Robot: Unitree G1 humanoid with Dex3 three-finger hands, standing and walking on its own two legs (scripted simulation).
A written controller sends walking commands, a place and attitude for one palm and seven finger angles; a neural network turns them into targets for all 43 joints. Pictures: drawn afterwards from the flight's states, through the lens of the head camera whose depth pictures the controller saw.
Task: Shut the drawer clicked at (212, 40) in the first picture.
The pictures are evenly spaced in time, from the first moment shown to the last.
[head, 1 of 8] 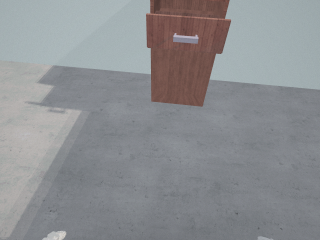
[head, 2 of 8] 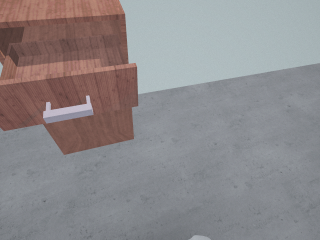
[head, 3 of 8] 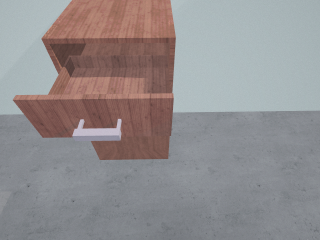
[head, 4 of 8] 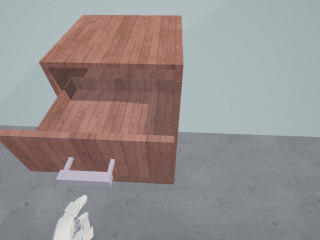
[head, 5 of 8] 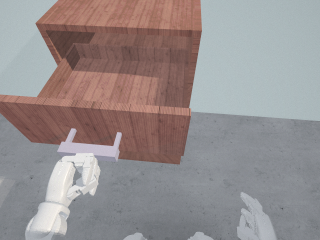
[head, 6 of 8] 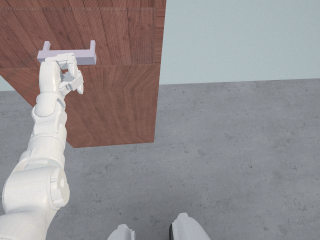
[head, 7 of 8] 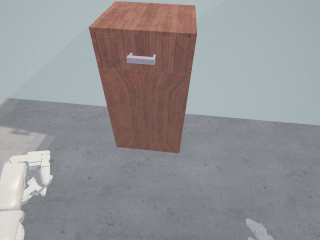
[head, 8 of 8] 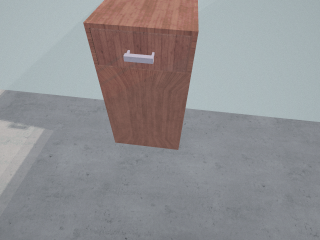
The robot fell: no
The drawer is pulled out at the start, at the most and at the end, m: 0.30 0.30 0.00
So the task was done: yes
